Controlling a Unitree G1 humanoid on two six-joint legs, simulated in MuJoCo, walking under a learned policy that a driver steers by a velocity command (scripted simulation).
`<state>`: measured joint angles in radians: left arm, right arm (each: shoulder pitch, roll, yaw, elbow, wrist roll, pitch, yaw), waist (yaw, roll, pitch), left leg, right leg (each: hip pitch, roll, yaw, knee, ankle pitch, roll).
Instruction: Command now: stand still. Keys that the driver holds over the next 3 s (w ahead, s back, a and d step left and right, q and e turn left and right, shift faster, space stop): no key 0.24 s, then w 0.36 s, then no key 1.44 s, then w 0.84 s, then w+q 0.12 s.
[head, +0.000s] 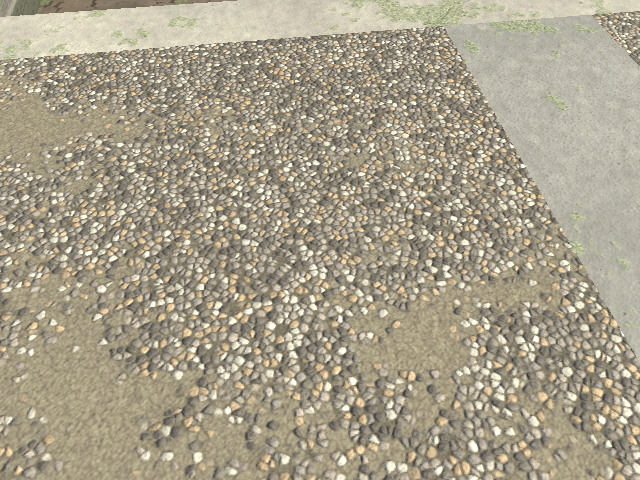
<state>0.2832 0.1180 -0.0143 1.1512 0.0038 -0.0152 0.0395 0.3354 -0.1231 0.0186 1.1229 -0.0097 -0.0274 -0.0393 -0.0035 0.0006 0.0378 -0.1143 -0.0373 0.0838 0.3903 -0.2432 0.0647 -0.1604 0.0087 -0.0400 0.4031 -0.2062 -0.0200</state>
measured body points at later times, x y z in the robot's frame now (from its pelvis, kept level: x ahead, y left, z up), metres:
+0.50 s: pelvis +0.04 -0.01 +0.00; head +0.04 -0.02 +0.45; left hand +0.06 +0.21 -0.15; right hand -0.06 -0.23 -0.16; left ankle -0.02 +0.07 -0.74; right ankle +0.05 -0.11 -0.71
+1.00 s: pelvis +0.19 -0.06 +0.00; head +0.21 -0.07 +0.44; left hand +0.14 +0.13 -0.16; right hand +0.25 -0.28 -0.16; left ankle +0.25 +0.04 -0.73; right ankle +0.15 -0.14 -0.74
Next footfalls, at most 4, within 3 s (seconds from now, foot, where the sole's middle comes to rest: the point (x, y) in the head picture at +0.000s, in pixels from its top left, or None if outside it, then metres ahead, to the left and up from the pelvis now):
0.64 right None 0.19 -0.14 -0.78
1.04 left None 0.30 0.04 -0.78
2.38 left None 0.41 0.08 -0.78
2.92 right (372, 382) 0.75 -0.09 -0.78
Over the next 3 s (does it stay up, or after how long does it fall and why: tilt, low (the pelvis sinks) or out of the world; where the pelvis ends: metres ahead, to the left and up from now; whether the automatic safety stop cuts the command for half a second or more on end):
stays up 0.62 -0.03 -0.02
